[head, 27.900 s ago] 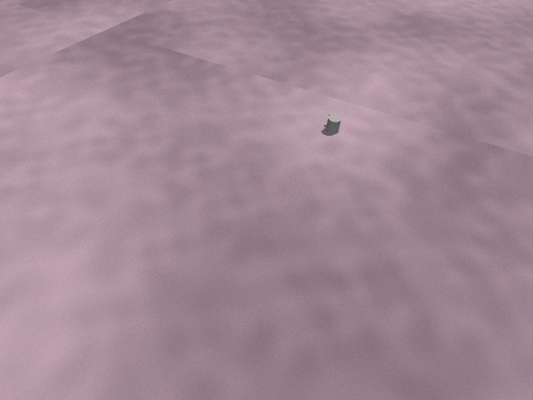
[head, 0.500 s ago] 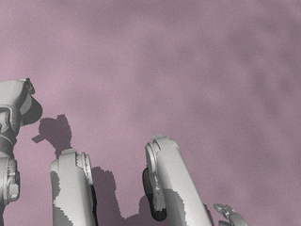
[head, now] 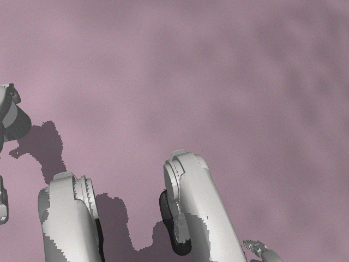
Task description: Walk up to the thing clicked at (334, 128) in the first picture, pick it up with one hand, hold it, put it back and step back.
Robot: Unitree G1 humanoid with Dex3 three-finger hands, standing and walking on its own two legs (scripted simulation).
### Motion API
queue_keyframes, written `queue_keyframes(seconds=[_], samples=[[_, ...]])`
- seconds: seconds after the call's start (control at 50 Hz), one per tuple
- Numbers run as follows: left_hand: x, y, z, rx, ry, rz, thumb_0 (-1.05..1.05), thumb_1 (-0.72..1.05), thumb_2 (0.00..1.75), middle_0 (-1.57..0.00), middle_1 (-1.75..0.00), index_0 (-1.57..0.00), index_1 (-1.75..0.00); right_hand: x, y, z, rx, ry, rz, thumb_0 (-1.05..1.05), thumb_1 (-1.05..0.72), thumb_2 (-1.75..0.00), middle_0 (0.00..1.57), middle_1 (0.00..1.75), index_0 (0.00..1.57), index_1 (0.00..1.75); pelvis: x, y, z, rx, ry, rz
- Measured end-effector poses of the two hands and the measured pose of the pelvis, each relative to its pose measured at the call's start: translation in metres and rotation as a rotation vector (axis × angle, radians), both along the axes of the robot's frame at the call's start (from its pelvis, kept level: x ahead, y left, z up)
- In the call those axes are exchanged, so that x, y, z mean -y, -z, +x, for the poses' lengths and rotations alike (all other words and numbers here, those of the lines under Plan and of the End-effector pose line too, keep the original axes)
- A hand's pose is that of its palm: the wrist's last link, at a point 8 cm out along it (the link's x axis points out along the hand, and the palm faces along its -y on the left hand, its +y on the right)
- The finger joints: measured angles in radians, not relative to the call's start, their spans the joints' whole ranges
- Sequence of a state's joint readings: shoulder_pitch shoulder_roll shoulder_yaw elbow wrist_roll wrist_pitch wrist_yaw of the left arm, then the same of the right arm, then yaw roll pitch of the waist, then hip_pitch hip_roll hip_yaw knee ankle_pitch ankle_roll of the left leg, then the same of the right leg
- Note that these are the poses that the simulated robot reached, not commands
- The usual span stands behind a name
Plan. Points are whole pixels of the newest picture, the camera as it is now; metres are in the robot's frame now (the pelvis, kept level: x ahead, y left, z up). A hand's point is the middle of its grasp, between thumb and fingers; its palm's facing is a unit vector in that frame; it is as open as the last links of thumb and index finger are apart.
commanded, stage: lower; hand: left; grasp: from above
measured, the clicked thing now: out of the picture +0.46 +0.31 -0.22
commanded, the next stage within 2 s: rest in 0.20 s
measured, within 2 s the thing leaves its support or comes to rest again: rests again in 0.68 s
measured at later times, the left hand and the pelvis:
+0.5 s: hand (14, 123) +0.46 +0.28 -0.25, palm faces -0.46 -0.10 -0.88, open 10.2 cm; pelvis +0.00 +0.00 -0.03, yaw -2 degrees
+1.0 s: hand (18, 123) +0.47 +0.28 -0.27, palm faces -0.46 -0.12 -0.88, open 10.2 cm; pelvis +0.00 +0.00 -0.04, yaw -5 degrees
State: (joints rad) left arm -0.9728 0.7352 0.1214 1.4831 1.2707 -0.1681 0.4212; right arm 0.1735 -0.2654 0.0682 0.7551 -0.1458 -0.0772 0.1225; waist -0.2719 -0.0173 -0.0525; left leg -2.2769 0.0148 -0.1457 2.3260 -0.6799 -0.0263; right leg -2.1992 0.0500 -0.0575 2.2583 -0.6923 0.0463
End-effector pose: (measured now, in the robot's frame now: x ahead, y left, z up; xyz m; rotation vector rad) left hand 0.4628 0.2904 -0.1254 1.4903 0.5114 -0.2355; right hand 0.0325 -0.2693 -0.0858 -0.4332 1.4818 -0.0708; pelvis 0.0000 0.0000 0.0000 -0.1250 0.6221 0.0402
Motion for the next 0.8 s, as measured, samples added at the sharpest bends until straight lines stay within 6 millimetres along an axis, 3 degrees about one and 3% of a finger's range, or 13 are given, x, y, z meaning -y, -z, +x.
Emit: queue_keyframes(seconds=[0.38, 0.8], samples=[[0.003, 0.055, 0.004, -0.006, 0.008, -0.027, 0.01, -0.12, 0.68, -0.63, -0.72, -0.66, -0.73, 0.001, 0.02, 0.002, -0.031, -0.036, -0.01, 0.0, -0.91, -0.9, 0.21, 0.3, 0.2, 0.3, -0.001, 0.028, 0.003, 0.029, 0.016, -0.019], [0.008, 0.083, 0.014, -0.012, -0.013, -0.027, 0.01, -0.13, 0.69, -0.64, -0.72, -0.67, -0.71, -0.004, 0.025, -0.004, -0.04, -0.09, 0.016, 0.0, -0.9, -0.9, 0.21, 0.3, 0.2, 0.3, -0.003, 0.042, 0.002, 0.068, 0.038, -0.046]])
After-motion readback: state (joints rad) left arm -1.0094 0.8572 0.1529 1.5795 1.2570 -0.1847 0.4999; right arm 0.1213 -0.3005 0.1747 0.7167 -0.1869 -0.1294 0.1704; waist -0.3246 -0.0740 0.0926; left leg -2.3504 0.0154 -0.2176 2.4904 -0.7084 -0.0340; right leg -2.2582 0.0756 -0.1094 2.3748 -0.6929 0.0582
